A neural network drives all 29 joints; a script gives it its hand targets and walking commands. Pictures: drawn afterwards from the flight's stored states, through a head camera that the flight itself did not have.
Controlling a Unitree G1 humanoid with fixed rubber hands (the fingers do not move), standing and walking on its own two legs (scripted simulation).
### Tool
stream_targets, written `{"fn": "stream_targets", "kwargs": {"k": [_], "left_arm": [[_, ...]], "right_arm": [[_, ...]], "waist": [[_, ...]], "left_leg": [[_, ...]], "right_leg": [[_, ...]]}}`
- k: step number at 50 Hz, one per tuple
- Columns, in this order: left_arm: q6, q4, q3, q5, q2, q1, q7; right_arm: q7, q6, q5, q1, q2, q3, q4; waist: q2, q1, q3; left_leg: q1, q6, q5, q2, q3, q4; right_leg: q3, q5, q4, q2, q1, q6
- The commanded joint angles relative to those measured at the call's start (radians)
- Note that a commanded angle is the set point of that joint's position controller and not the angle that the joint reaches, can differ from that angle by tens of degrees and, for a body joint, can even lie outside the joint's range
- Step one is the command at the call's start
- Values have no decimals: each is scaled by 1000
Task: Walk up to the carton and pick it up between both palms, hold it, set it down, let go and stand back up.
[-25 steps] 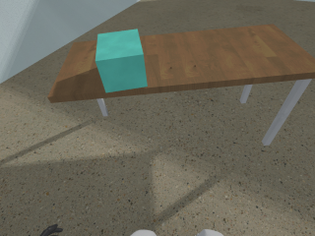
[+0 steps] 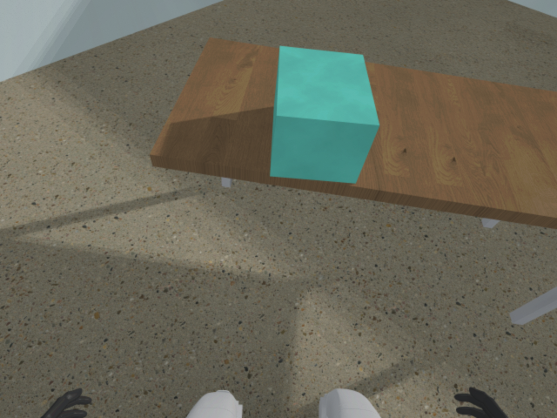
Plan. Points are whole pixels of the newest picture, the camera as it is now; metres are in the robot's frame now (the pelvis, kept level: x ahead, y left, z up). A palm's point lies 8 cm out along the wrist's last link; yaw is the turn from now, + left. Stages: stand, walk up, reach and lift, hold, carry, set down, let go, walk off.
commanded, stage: walk up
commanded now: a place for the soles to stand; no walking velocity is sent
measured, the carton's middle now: (317, 114) +0.73 -0.06 -0.01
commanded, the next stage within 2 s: none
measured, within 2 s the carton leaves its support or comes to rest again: neither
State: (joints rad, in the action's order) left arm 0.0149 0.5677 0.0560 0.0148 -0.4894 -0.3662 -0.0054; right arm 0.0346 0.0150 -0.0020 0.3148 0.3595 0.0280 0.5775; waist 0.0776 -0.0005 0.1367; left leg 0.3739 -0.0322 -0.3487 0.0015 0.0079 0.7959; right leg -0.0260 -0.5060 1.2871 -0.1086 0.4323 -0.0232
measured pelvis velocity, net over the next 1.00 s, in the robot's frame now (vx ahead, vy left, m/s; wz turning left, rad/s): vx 0.25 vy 0.00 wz -0.04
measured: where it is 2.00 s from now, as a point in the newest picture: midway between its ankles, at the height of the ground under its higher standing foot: (259, 382)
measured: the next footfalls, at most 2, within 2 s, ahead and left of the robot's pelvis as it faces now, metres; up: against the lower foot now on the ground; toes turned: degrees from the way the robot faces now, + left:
right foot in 0.40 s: +0.32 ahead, -0.12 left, +0.00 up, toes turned -5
left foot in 0.84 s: +0.35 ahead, +0.14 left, +0.00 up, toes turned -4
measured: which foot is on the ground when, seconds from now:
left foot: down 0.00-0.42, up 0.44-0.82, down 0.84-1.00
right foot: up 0.00-0.38, down 0.40-1.00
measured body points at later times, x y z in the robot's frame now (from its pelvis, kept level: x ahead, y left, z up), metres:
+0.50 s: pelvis +0.18 -0.03 +0.00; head +0.20 -0.05 +0.45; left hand +0.32 +0.27 -0.07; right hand +0.20 -0.34 -0.12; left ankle +0.08 +0.10 -0.64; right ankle +0.28 -0.11 -0.71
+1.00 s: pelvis +0.25 +0.00 +0.01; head +0.27 +0.01 +0.46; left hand +0.37 +0.29 -0.09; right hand +0.37 -0.30 -0.08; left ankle +0.31 +0.14 -0.71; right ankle +0.28 -0.11 -0.71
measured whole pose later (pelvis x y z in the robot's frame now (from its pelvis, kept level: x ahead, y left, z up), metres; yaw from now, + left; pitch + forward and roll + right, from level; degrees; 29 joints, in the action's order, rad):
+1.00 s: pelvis +0.25 +0.00 +0.01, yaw -3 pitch -4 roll -1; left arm 0.01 0.70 -0.04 -0.02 -0.41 -0.25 -0.02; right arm 0.01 -0.02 -0.02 0.17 0.38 -0.03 0.78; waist 0.01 0.03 0.11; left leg 0.31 0.03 -0.27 0.03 -0.04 0.65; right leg -0.05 -0.29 0.64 -0.01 0.27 -0.01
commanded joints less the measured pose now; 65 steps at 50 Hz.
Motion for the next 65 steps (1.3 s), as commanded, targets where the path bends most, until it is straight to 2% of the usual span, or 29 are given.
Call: {"fn": "stream_targets", "kwargs": {"k": [1, 3, 9, 11, 14, 16, 19, 20, 21, 22, 23, 24, 26, 27, 28, 29, 30, 34, 35, 38, 41, 42, 44, 45, 48, 55, 57, 60, 65], "left_arm": [[-32, -78, 62, -9, -116, -124, 11], [-27, -89, 71, 9, -143, -57, 6], [-22, -146, 62, 6, -103, 76, -7], [-21, -125, 50, 5, -83, 89, -13], [-23, -117, 36, 1, -47, 138, -17], [-30, -116, 49, 10, -34, 98, -15], [-45, -43, 90, 25, -113, -120, -1], [-53, -37, 105, 21, -167, -179, 11], [-54, -81, 125, 24, -255, -218, 27], [-46, -71, 130, 9, -269, -239, 40], [-54, -97, 116, 3, -218, -166, 46], [-56, -89, 106, -5, -195, -110, 42], [-54, -103, 80, -4, -177, 6, 47], [-60, -103, 68, -7, -179, 9, 45], [-68, -95, 64, -4, -146, -25, 52], [-65, -91, 61, -10, -171, -22, 49], [-72, -106, 61, 3, -167, 13, 47], [-69, -84, 30, -8, -149, 41, 22], [-71, -92, 29, -14, -148, 46, 19], [-51, -55, 25, -23, -153, 40, 4], [-26, -32, 11, -30, -139, 63, -8], [-28, -22, 5, -38, -138, 61, -7], [-33, -2, -26, -50, -99, -8, -5], [-27, 26, -7, -48, -118, 8, 2], [-33, 72, 9, -37, -177, 137, -2], [-25, 195, 0, -37, -137, 196, -5], [-28, 234, -9, -38, -121, 182, -3], [-34, 285, -3, -37, -130, 211, -8], [-41, 345, 5, -35, -114, 253, -10]], "right_arm": [[-52, 32, 3, 75, 326, 108, -77], [-53, 35, 19, 72, 300, 102, -107], [-52, 46, 26, 145, 300, 104, -94], [-41, 41, 23, 157, 286, 109, -98], [-42, 29, 23, 196, 283, 99, -75], [-38, 22, 26, 169, 298, 101, -80], [-37, 25, 27, 126, 276, 87, -84], [-28, 21, 17, 163, 228, 72, -77], [-21, 24, 6, 232, 181, 48, -100], [-26, 3, 11, 202, 297, 91, -107], [-25, -8, 12, 164, 328, 100, -116], [-25, -13, 25, 127, 325, 103, -116], [-8, -15, 7, 184, 278, 95, -69], [-6, -22, 4, 211, 275, 93, -47], [-6, -25, 26, 194, 272, 87, -43], [-3, -31, 25, 210, 267, 88, -34], [-6, -31, 23, 175, 236, 77, -44], [-28, -20, 18, 88, 200, 40, -36], [-36, -27, 14, 60, 214, 43, -7], [-49, -33, 7, 46, 225, 43, 20], [-55, -15, -13, 2, 238, 29, 30], [-53, -12, -10, -29, 241, 35, 58], [-56, -9, -7, -115, 343, 54, 65], [-51, -2, -11, -163, 332, 48, 79], [-48, 5, -21, -209, 286, 31, 117], [-45, 7, -27, -248, 260, 13, 217], [-42, 8, -23, -297, 277, 22, 242], [-36, 15, -26, -309, 240, 20, 263], [-32, 18, -16, -331, 230, 28, 330]], "waist": [[-351, -20, -156], [-214, -36, -88], [-191, -77, 11], [-216, -84, 23], [-181, -104, 20], [-241, -75, -23], [-79, 79, -114], [71, 110, -197], [202, 108, -357], [96, 118, -292], [22, 105, -247], [-48, 76, -118], [-38, 4, -74], [20, -20, -51], [-54, 10, -54], [27, 3, -76], [13, 3, -107], [96, 2, -83], [11, 0, -88], [99, 10, -146], [95, 3, -132], [23, -5, -129], [-159, 52, -199], [-202, 66, -154], [-153, 18, -134], [-159, 13, -168], [-233, 30, -125], [-137, 21, -145], [-112, 13, -200]], "left_leg": [[-223, -155, 356, 240, -336, -369], [-206, -166, 231, 246, -387, -416], [-231, -124, 324, 280, -299, -473], [-229, -103, 344, 240, -191, -468], [-260, -48, 416, 174, -180, -438], [-215, -100, 330, 219, -143, -400], [-61, -81, 383, 177, -89, -80], [45, -42, 199, 79, -16, 204], [178, 11, -254, -45, 16, 474], [230, 7, -241, -31, -70, 564], [220, -1, -216, 3, -86, 594], [223, -14, -199, 32, -100, 546], [130, 4, -151, 63, -95, 445], [144, 17, -120, 61, -97, 403], [136, 16, -63, 59, -99, 384], [117, 26, -78, 53, -99, 348], [56, 37, -76, 57, -76, 305], [-19, 31, -29, 66, -42, 36], [-63, 33, 36, 57, -49, 47], [-73, 26, 48, 29, -32, -10], [-193, 21, 178, 26, -30, -237], [-239, 10, 190, 51, -86, -310], [-216, -67, 197, 238, -333, -338], [-39, -88, 155, 235, -306, -339], [-112, -15, 269, 134, -149, -304], [-74, -24, 172, 180, -212, -400], [-22, -38, 63, 176, -215, -440], [-55, -17, 51, 156, -208, -456], [-145, -13, 119, 157, -191, -478]], "right_leg": [[102, 89, -30, -28, 166, 8], [94, 132, -64, 7, 219, 22], [92, 225, -259, 33, 277, 39], [46, 264, -391, 31, 218, 38], [-49, 340, -572, 82, 154, 10], [-60, 324, -633, 70, 1, -10], [-20, 342, -686, 114, -376, -59], [176, 176, -803, -24, -501, -119], [667, 95, -874, -337, -628, -240], [824, -178, -1039, -358, -567, -318], [783, -215, -1058, -341, -460, -329], [679, -233, -1074, -289, -319, -265], [421, -70, -1028, -185, -197, -195], [385, 22, -1015, -164, -181, -173], [390, 17, -1038, -163, -179, -124], [377, 44, -1031, -169, -195, -162], [314, 96, -1027, -158, -120, -205], [162, 608, -884, -101, -71, -178], [215, 664, -880, -119, -56, -149], [186, 733, -823, -121, -124, -142], [126, 547, -765, -76, -57, -116], [165, 513, -761, -110, -39, -78], [147, 251, -691, -14, -42, -13], [75, 244, -705, 21, -221, -7], [130, 388, -756, -35, -152, -38], [77, 294, -799, -3, -255, -10], [88, 269, -809, 17, -277, -6], [82, 266, -866, -12, -270, -7], [89, 275, -905, -30, -294, 3]]}}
